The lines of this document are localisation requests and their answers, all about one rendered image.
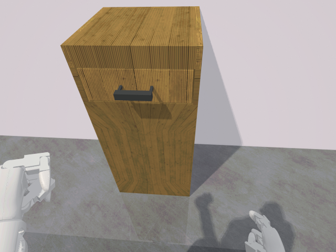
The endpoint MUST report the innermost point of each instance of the drawer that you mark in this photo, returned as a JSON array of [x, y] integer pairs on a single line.
[[169, 85]]

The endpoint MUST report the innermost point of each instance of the handle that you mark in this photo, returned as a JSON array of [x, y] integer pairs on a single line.
[[133, 95]]

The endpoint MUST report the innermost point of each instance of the robot left forearm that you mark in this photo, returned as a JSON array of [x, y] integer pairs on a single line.
[[11, 236]]

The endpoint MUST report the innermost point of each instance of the robot right hand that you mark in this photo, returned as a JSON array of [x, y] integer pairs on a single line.
[[268, 240]]

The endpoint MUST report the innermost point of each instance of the cabinet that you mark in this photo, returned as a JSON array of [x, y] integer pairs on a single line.
[[149, 146]]

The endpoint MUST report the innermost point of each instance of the robot left hand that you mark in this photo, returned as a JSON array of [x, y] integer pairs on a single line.
[[14, 183]]

